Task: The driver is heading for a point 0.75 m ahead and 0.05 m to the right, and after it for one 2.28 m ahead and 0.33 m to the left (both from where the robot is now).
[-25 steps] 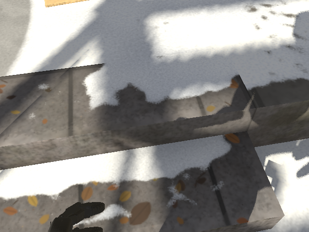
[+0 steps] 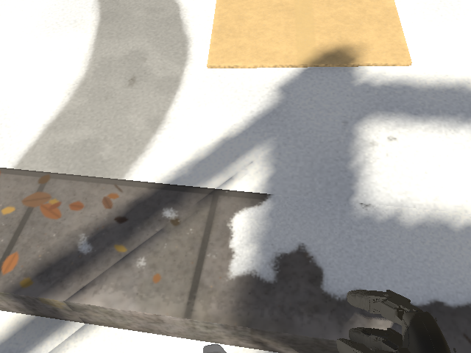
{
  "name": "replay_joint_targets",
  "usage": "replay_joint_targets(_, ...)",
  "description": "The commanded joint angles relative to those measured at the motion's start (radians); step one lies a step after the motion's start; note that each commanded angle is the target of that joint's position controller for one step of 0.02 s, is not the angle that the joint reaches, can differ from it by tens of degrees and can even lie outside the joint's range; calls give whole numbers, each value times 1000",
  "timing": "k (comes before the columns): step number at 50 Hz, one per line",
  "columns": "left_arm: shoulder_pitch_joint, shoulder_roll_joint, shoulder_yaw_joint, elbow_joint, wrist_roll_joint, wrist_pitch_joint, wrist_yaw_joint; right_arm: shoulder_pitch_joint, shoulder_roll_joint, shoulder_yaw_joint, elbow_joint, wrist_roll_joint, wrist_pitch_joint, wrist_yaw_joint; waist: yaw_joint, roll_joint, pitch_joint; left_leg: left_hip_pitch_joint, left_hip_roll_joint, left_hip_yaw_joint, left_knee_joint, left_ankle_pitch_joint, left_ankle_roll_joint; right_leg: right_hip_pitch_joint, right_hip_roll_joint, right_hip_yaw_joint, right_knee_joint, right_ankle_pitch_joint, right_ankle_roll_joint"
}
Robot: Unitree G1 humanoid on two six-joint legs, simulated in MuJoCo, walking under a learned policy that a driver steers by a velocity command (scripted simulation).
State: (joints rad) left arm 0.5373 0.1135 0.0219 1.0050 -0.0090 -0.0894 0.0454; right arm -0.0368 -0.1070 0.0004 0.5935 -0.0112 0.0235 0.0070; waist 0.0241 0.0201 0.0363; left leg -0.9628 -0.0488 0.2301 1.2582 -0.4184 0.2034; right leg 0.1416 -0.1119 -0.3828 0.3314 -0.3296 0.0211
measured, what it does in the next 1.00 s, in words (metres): climbs: right foot 0.15 m higher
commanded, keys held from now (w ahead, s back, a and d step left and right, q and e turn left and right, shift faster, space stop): w+q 0.14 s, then w+e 0.58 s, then q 0.28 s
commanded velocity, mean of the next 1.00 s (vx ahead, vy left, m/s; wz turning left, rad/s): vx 0.44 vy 0.00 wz -0.02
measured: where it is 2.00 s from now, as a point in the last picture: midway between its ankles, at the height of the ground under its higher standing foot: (294, 182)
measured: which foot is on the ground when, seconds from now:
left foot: down 0.00-0.56, up 0.58-1.00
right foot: down 0.00-0.02, up 0.04-0.54, down 0.56-1.00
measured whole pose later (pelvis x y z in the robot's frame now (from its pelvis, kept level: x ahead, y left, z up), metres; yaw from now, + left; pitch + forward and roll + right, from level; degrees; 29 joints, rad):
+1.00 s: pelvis +0.68 -0.02 +0.29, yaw -4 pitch +1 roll -1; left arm 0.34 0.23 0.04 0.84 0.01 -0.10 0.03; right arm 0.18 -0.16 0.00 0.71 -0.02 -0.07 0.01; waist 0.05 0.03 0.01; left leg -0.59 -0.04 0.08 0.58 0.05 0.09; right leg 0.03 0.12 -0.09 0.33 -0.35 -0.10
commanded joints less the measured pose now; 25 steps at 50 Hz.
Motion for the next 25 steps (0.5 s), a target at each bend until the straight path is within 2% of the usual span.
replay_joint_targets(1, -125, 315, 70, -218, -25, -25, -41, 367, -236, -99, 26, 26, -14, -14, -224, -129, -335, 840, -17, -442, -453, -231, 138, -475, -78, 113, 878, 1307, -82)
replay_joint_targets(2, -244, 246, 71, -306, 0, -36, -79, 263, -337, -142, -3, 34, 2, -11, -180, 130, -374, 892, 174, -1025, -828, -302, 240, -751, 191, 249, 1359, 134, -13)
replay_joint_targets(3, -263, 168, 61, -375, 39, -52, -97, 199, -332, -141, -30, -5, 7, -10, -107, -7, -415, 882, 223, -1178, -926, -380, 206, -854, 138, 487, 1545, 168, -30)
replay_joint_targets(4, -297, 130, 48, -403, 45, -46, -86, 205, -294, -131, 7, 1, -11, -13, -82, -95, -322, 771, 229, -1117, -940, -370, 164, -886, 116, 487, 1574, 223, -40)
replay_joint_targets(5, -301, 88, 35, -427, 54, -42, -65, 219, -226, -115, 54, -7, -38, -20, -33, -157, -149, 608, 206, -1007, -912, -239, 127, -945, 90, 475, 1532, 221, -49)
replay_joint_targets(6, -318, 45, 15, -459, 64, -35, -47, 228, -167, -97, 94, -18, -64, -25, 2, -123, -84, 533, 156, -920, -855, -104, 125, -999, 79, 481, 1609, 174, -56)
replay_joint_targets(7, -291, 37, 3, -454, 69, -23, -39, 239, -148, -89, 127, -30, -77, -28, 23, -106, -57, 518, 133, -805, -856, 7, 111, -1062, 78, 475, 1660, 134, -68)
replay_joint_targets(8, -268, 5, -19, -462, 79, -2, -30, 273, -146, -80, 161, -27, -90, -24, 47, -86, -63, 523, 127, -696, -836, 125, 85, -1101, 61, 480, 1676, 129, -75)
replay_joint_targets(9, -278, -6, -30, -461, 77, 14, -25, 321, -135, -69, 209, -19, -105, -16, 51, -77, -50, 529, 124, -622, -834, 189, 66, -1157, 55, 470, 1681, 103, -83)
replay_joint_targets(10, -265, 0, -33, -445, 76, 26, -24, 339, -138, -68, 216, -10, -114, -10, 51, -76, -37, 550, 127, -562, -837, 201, 48, -1196, 31, 460, 1583, 111, -76)
replay_joint_targets(11, -286, 23, -26, -427, 75, 35, -23, 364, -125, -58, 225, 2, -131, -3, 35, -98, -38, 565, 128, -534, -846, 280, 10, -1212, 14, 445, 1544, 138, -73)
replay_joint_targets(12, -335, 26, -27, -439, 69, 43, -24, 395, -133, -55, 242, 1, -144, 1, 24, -86, -23, 557, 122, -505, -866, 339, -21, -1226, 14, 424, 1487, 164, -71)
replay_joint_targets(13, -406, -15, -33, -440, 64, 51, -22, 504, -150, -60, 291, -11, -154, 1, -35, -10, -49, 669, 155, -545, -865, 401, -2, -1361, 58, 360, 1706, 110, -78)
replay_joint_targets(14, -464, -48, -43, -463, 55, 53, -21, 554, -160, -62, 310, -12, -161, 4, -56, 17, -50, 767, 194, -566, -872, 406, -10, -1503, 62, 367, 1852, 66, -94)
replay_joint_targets(15, -512, -53, -43, -486, 44, 54, -17, 565, -181, -64, 314, -14, -161, 7, -62, 36, -35, 828, 212, -560, -883, 354, -25, -1599, 65, 385, 1899, 17, -113)
replay_joint_targets(16, -596, -74, -54, -516, 37, 52, -14, 580, -183, -59, 329, -16, -161, 6, -73, 28, 3, 847, 218, -541, -910, 333, -51, -1675, 73, 374, 1918, -19, -129)
replay_joint_targets(17, -664, -91, -65, -548, 43, 54, -19, 603, -166, -51, 346, -11, -157, 2, -73, 13, 29, 833, 202, -508, -937, 300, -83, -1688, 77, 380, 1867, -20, -146)
replay_joint_targets(18, -740, -96, -76, -581, 41, 57, -26, 625, -154, -46, 372, -6, -152, -1, -81, 15, 51, 799, 177, -457, -994, 241, -117, -1657, 84, 333, 1734, -18, -145)
replay_joint_targets(19, -772, -84, -77, -597, 37, 62, -34, 631, -136, -38, 388, -3, -146, -8, -86, 49, 69, 778, 162, -436, -1042, 238, -116, -1626, 85, 287, 1649, -33, -140)
replay_joint_targets(20, -779, -50, -77, -610, 36, 76, -49, 624, -128, -36, 374, 9, -136, -30, -88, 54, 57, 755, 173, -423, -1157, 406, -82, -1498, 74, 222, 1479, -28, -134)
replay_joint_targets(21, -777, -46, -76, -621, 38, 90, -56, 616, -137, -35, 376, 3, -126, -45, -78, 80, 32, 786, 176, -387, -1207, 554, -62, -1396, 64, 208, 1403, -44, -140)
replay_joint_targets(22, -692, -35, -63, -581, 36, 100, -65, 606, -149, -35, 357, 3, -127, -54, -62, 94, -34, 892, 192, -329, -1199, 754, -59, -1320, 56, 197, 1366, -34, -155)
replay_joint_targets(23, -636, -22, -60, -548, 28, 104, -67, 593, -170, -39, 347, 10, -128, -62, -31, 63, -72, 953, 196, -238, -1162, 1033, -66, -1222, 69, 174, 1269, -68, -182)
replay_joint_targets(24, -590, -14, -61, -527, 9, 100, -69, 554, -193, -38, 315, 25, -130, -65, 13, 39, -110, 906, 187, -170, -1121, 1317, -74, -985, 103, 131, 1059, -68, -206)
replay_joint_targets(25, -554, -3, -51, -497, 0, 104, -69, 560, -244, -52, 293, 31, -134, -66, 24, 72, -168, 901, 233, -191, -1069, 1561, -61, -812, 144, 100, 966, -22, -203)
Keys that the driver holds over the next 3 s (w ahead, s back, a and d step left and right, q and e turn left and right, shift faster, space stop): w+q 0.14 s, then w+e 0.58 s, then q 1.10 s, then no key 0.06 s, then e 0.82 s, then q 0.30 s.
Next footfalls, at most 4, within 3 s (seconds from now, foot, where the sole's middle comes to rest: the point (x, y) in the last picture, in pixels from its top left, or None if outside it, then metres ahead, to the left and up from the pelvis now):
0.56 right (294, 258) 0.58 -0.06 -0.48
1.04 left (262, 157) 0.89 0.01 -0.48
1.74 right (320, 150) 0.90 -0.15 -0.48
2.16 left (263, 187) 0.78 0.01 -0.48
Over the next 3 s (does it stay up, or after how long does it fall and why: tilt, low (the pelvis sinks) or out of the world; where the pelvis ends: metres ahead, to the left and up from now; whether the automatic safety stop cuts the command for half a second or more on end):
stays up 0.83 -0.14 0.29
